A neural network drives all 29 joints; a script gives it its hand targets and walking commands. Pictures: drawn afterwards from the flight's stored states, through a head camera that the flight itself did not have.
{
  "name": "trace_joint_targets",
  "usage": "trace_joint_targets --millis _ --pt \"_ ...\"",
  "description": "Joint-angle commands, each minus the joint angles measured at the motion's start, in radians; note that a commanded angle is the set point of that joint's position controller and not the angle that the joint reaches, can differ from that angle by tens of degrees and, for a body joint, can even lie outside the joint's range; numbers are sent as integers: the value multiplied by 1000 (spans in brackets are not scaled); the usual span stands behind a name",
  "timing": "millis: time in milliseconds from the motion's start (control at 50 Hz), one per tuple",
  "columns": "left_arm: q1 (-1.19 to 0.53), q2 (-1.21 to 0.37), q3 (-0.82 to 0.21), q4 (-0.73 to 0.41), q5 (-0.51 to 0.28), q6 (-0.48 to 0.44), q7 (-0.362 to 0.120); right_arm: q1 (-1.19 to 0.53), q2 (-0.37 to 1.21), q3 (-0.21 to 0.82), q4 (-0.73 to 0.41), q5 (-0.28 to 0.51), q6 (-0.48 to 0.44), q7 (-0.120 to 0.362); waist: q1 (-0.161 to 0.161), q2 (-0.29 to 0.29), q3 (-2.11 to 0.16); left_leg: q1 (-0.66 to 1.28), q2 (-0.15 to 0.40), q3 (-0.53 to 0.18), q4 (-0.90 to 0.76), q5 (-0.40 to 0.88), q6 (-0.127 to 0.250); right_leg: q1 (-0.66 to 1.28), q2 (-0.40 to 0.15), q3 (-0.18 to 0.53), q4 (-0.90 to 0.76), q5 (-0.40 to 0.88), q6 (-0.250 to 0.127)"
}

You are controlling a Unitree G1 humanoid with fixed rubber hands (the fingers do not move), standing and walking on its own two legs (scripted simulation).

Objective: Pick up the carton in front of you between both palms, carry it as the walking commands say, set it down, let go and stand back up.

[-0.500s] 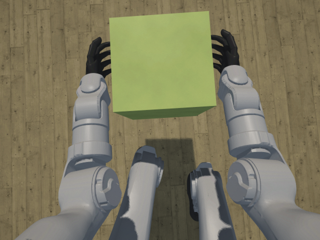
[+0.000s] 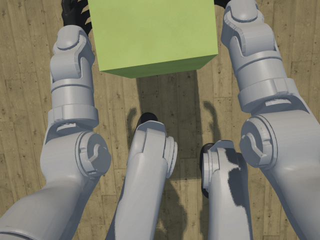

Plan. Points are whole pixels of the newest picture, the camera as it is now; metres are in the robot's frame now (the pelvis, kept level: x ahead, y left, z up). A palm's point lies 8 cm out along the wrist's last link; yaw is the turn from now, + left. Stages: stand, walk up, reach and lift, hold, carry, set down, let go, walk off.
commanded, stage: set down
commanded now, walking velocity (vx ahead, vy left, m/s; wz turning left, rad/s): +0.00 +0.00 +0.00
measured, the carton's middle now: (156, 25) +0.52 +0.17 -0.24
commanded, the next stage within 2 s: none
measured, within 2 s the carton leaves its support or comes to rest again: rests again in 1.32 s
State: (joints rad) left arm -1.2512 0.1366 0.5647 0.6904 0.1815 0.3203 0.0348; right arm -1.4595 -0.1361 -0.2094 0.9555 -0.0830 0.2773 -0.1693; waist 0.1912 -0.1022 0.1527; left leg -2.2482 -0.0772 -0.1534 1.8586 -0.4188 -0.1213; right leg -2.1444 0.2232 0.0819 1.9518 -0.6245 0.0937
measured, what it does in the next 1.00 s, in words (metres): stands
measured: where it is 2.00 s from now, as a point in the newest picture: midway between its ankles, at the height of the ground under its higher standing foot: (175, 164)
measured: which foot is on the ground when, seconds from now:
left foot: down 0.00-1.00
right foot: down 0.00-1.00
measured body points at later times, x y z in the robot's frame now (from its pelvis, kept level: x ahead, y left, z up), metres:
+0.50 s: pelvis +0.00 -0.01 -0.03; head +0.38 +0.04 +0.20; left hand +0.47 +0.30 -0.22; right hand +0.59 +0.02 -0.22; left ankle +0.13 +0.15 -0.41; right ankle +0.09 -0.12 -0.41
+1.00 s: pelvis -0.01 -0.01 -0.04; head +0.37 +0.04 +0.18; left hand +0.47 +0.30 -0.23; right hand +0.59 +0.02 -0.23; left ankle +0.13 +0.15 -0.41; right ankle +0.08 -0.12 -0.41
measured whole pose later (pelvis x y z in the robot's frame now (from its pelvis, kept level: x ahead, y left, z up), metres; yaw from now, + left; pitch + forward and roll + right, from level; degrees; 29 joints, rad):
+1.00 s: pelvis -0.01 -0.01 -0.04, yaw +1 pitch +41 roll +3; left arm -1.39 0.22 0.64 0.93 0.20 0.20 -0.08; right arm -1.68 -0.26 -0.03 1.22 0.00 0.19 -0.09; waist 0.22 -0.10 0.37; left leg -2.27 0.04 -0.07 2.01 -0.45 -0.09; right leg -2.21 0.21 0.07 2.14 -0.63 0.05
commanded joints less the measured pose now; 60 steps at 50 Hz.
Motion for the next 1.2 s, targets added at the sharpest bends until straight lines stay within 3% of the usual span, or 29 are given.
trace_joint_targets --millis 0,80,180,260,440,500,620,1060,1180 --pt "-717 -673 -446 -70 -150 -50 -247 -595 845 320 -91 129 -46 202 152 -26 -1327 925 0 295 -53 416 33 410 22 -183 -141 223 -38" --pt "-783 -641 -430 -69 -165 -65 -248 -638 805 334 -68 150 -53 212 175 -58 -1242 837 5 291 -26 403 40 374 19 -182 -95 206 -44" --pt "-784 -592 -401 -55 -173 -88 -241 -649 812 388 -70 191 -74 211 211 -113 -1191 871 8 280 9 498 55 329 19 -181 -60 258 -36" --pt "-763 -583 -384 -25 -175 -97 -242 -637 821 407 -53 201 -83 209 220 -140 -1191 867 13 273 30 534 65 320 15 -170 -51 287 -34" --pt "-735 -510 -298 41 -130 -114 -260 -608 800 380 16 175 -89 212 239 -199 -1061 652 27 279 45 422 83 327 -3 -123 -48 303 -39" --pt "-740 -475 -275 58 -108 -121 -261 -620 783 374 18 176 -94 214 247 -193 -1005 628 29 278 51 395 92 298 -6 -110 -53 279 -44" --pt "-752 -421 -260 78 -102 -138 -246 -630 721 370 42 187 -108 210 244 -179 -949 595 38 271 65 370 96 301 -13 -92 -43 271 -49" --pt "-594 -251 -103 264 -8 -142 -236 -528 424 259 184 100 -114 237 170 -152 -610 449 46 226 81 180 120 181 -46 -79 -28 110 -74" --pt "-546 -204 -73 292 -6 -158 -221 -515 366 276 177 93 -119 233 176 -149 -601 456 47 226 94 198 113 215 -57 -71 -11 139 -68"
